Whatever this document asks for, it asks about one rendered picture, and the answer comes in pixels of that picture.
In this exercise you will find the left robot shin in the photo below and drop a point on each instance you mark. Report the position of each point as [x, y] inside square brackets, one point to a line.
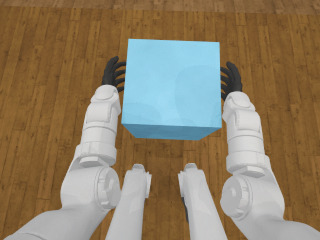
[137, 166]

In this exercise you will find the carton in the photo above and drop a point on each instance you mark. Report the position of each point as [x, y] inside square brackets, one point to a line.
[172, 89]

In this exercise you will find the robot left forearm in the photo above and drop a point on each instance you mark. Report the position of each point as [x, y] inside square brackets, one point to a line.
[97, 145]

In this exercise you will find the right robot upper arm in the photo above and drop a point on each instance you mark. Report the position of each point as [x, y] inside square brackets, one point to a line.
[256, 206]

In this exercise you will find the left robot upper arm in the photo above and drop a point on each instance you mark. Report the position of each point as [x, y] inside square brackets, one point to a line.
[87, 195]

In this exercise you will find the right robot shin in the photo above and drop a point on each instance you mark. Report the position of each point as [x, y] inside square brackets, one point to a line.
[192, 165]

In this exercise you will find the robot right hand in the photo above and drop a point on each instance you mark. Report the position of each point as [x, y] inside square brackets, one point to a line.
[233, 81]

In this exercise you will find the robot right forearm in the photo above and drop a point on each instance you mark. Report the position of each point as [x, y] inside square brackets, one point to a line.
[246, 154]

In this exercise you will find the robot shin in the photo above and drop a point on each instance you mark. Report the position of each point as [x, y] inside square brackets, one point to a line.
[192, 165]
[137, 166]

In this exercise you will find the robot left hand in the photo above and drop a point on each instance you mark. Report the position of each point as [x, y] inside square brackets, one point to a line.
[110, 73]

